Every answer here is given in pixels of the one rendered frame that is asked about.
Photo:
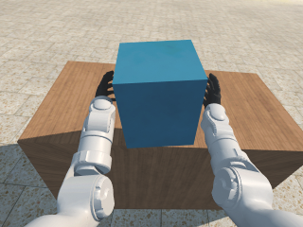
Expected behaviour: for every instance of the pedestal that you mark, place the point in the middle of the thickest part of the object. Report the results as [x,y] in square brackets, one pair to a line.
[161,178]

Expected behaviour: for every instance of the robot left upper arm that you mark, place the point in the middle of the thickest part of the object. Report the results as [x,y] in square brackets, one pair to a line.
[83,201]

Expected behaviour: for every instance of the right robot hand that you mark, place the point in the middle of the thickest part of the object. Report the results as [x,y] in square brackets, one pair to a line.
[213,91]

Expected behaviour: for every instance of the left robot hand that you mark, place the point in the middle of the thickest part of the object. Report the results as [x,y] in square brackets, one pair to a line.
[103,87]

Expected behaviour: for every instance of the carton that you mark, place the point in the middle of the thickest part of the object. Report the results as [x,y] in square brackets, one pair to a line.
[159,89]

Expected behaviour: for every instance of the robot left forearm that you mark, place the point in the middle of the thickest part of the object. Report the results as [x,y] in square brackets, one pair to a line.
[96,139]

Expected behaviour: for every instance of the robot right forearm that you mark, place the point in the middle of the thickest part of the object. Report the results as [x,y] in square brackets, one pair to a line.
[221,142]

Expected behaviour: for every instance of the robot right upper arm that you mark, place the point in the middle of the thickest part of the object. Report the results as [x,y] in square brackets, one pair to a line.
[246,196]

